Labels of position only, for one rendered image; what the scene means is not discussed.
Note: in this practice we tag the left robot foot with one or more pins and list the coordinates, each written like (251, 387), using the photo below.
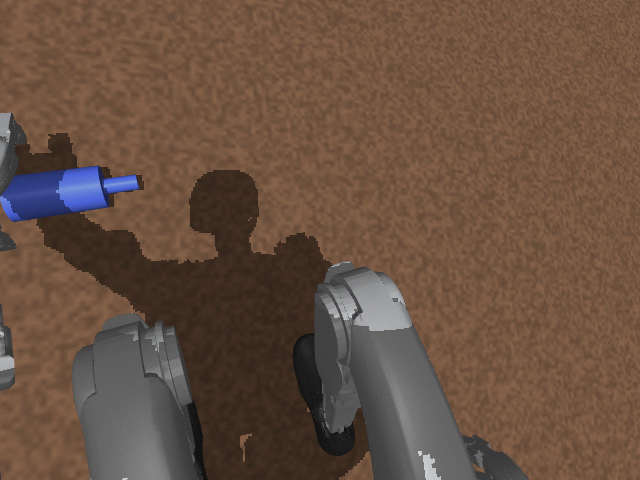
(198, 438)

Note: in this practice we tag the left robot hand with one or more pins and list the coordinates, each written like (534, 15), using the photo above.
(11, 134)

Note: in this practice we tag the right robot foot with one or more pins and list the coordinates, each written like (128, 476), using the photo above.
(310, 385)

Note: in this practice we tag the right robot hand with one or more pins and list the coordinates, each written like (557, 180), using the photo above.
(497, 466)

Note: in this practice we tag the bottle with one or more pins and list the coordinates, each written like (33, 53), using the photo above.
(44, 194)

